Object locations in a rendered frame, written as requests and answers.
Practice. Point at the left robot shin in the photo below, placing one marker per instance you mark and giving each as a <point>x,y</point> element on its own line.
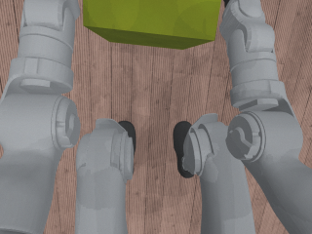
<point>82,148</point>

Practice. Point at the right robot upper arm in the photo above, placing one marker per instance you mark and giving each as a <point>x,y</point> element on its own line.
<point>268,143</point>

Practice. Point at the right robot forearm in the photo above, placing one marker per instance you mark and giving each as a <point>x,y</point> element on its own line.
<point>252,59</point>

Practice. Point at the left robot upper arm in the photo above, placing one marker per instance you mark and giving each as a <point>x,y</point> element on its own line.
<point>35,129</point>

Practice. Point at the left robot forearm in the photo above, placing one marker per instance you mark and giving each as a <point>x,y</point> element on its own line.
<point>46,45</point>

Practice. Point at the right robot shin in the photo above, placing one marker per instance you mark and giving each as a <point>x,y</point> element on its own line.
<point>206,118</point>

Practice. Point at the robot shin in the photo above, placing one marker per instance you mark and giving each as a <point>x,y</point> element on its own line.
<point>206,118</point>
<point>82,148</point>

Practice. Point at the carton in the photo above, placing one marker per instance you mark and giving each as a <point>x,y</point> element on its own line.
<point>171,24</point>

